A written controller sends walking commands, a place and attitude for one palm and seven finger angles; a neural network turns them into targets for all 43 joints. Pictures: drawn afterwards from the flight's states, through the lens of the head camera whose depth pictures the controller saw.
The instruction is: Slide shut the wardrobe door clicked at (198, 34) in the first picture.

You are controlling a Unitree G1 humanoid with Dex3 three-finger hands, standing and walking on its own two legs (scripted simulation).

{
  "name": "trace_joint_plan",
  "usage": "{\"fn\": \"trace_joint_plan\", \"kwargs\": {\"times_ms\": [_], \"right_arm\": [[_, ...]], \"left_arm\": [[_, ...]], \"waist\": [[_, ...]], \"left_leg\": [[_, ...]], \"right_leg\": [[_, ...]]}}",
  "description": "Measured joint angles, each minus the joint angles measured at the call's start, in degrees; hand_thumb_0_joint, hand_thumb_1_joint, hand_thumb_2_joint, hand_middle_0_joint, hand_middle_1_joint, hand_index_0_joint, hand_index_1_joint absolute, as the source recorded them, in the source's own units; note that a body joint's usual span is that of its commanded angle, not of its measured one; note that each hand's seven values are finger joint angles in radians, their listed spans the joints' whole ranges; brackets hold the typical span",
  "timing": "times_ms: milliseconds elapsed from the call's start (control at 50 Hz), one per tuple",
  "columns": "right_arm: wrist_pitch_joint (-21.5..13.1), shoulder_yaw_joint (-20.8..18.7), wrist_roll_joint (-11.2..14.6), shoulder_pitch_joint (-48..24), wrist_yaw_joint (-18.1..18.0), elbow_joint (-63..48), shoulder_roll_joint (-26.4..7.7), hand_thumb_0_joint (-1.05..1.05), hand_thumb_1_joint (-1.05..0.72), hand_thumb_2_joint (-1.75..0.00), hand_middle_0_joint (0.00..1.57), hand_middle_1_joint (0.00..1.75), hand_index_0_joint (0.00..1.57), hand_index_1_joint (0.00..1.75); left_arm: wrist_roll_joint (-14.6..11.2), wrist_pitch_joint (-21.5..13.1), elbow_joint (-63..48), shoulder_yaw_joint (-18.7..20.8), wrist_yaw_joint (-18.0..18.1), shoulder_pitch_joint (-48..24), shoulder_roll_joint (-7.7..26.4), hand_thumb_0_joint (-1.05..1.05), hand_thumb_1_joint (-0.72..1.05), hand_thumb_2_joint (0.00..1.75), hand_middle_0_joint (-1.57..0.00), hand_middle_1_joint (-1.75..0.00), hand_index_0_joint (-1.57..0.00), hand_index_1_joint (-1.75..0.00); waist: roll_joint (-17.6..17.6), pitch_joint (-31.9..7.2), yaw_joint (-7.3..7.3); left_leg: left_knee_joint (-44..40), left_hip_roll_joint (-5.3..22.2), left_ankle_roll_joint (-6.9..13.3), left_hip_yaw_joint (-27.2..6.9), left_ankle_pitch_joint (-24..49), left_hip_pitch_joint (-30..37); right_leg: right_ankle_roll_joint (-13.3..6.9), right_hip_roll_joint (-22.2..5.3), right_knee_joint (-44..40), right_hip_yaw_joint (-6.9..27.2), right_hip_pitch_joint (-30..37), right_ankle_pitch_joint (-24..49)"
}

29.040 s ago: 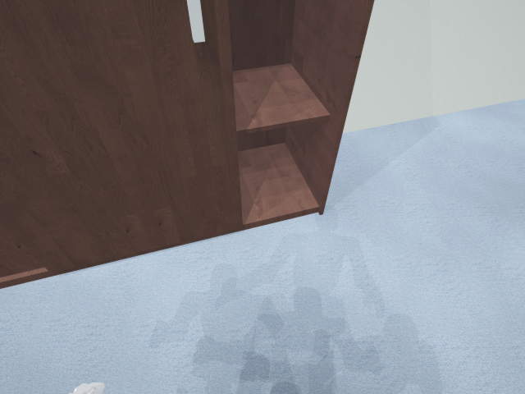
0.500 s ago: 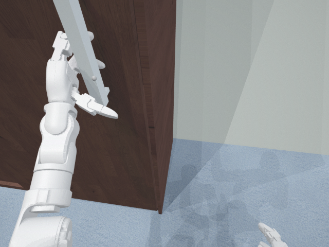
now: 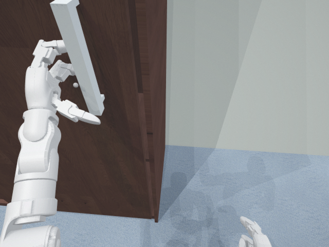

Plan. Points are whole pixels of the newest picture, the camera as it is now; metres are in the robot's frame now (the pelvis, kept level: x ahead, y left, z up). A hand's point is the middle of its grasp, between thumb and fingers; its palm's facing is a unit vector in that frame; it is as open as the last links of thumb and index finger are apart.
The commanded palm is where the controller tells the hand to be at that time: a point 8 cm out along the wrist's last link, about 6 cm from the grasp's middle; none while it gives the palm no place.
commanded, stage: slip the hand off the handle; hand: left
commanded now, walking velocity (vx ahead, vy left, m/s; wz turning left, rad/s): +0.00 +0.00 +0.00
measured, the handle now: (87, 63) +0.40 +0.19 +0.27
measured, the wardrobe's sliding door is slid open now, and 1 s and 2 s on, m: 0.01 0.02 0.02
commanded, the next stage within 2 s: draw the hand back to the body in 0.76 s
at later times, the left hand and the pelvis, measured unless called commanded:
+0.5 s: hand (35, 109) +0.28 +0.25 +0.24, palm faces +0.27 -0.96 -0.12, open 14.7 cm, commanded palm +0.25 +0.29 +0.24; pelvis +0.00 -0.01 +0.00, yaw +1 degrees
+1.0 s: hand (31, 133) +0.25 +0.25 +0.22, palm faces +0.18 -0.97 -0.19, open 14.7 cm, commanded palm +0.20 +0.29 +0.23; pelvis +0.01 +0.00 +0.00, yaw +3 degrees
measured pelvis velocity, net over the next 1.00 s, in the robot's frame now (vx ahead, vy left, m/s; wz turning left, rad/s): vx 0.01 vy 0.00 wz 0.05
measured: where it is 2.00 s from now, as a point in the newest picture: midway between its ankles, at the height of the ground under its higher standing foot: outside the picture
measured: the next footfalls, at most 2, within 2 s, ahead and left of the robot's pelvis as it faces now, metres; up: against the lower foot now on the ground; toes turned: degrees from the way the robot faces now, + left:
none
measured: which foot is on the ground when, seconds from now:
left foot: down 0.00-1.00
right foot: down 0.00-1.00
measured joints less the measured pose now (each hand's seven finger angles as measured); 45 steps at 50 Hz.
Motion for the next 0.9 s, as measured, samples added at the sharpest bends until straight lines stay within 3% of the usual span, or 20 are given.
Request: {"fn": "trace_joint_plan", "kwargs": {"times_ms": [160, 300, 400, 640, 900], "right_arm": [[-0.7, -1.9, 0.5, 3.4, -0.6, 1.5, -2.9, 0.02, -0.90, -0.90, 0.20, 0.30, 0.20, 0.30], [-1.8, -2.6, 0.9, 3.5, -0.8, 1.2, -4.1, 0.02, -0.90, -0.90, 0.20, 0.30, 0.20, 0.30], [-2.8, -2.4, 0.6, 1.5, -0.6, 0.3, -3.5, 0.02, -0.90, -0.90, 0.20, 0.30, 0.20, 0.30], [-4.8, -0.2, 0.5, -2.7, -1.1, -1.4, -2.1, 0.02, -0.90, -0.90, 0.20, 0.30, 0.20, 0.30], [-5.9, 1.0, -0.1, -2.4, -0.9, -0.8, -1.4, 0.02, -0.90, -0.90, 0.20, 0.30, 0.21, 0.30]], "left_arm": [[-1.7, -2.1, 4.8, 6.3, -3.8, -0.8, 4.4, -0.02, -0.56, 0.20, -0.43, -1.23, -0.25, -1.14], [-4.1, -3.1, 0.1, 7.4, -7.0, 4.9, 3.6, -0.01, -0.56, 0.20, -0.31, -1.18, -0.25, -1.15], [-5.0, -2.4, -5.3, 8.8, -7.3, 9.7, 2.4, -0.01, -0.56, 0.20, -0.28, -1.16, -0.25, -1.15], [-7.6, 1.2, -15.0, 7.9, -9.5, 16.6, 1.5, -0.01, -0.56, 0.19, -0.26, -1.15, -0.25, -1.15], [-8.9, 3.0, -24.3, 6.8, -9.7, 23.0, 0.2, -0.01, -0.56, 0.19, -0.26, -1.15, -0.25, -1.15]], "waist": [[0.3, 0.0, -0.59], [0.9, -0.5, -0.06], [0.9, -0.7, 0.68], [1.6, -1.0, 3.78], [1.6, -0.5, 4.65]], "left_leg": [[0.3, 0.3, -0.2, -0.3, 0.5, -1.5], [1.0, 0.4, -0.3, -0.6, 0.1, -1.7], [1.3, 0.6, -0.4, -0.7, -0.2, -1.2], [2.7, 0.1, -0.4, -2.9, -1.3, -0.1], [2.9, -0.5, 0.0, -3.2, -2.0, 1.2]], "right_leg": [[-0.4, 0.3, -0.1, -0.4, -1.2, 0.7], [-0.4, 0.4, 0.4, -0.6, -1.3, 0.2], [-0.6, 0.5, 0.8, -0.7, -0.8, -0.2], [-0.4, -0.1, 1.1, -2.8, 1.7, -1.5], [0.1, -0.7, 1.4, -3.1, 3.1, -2.4]]}}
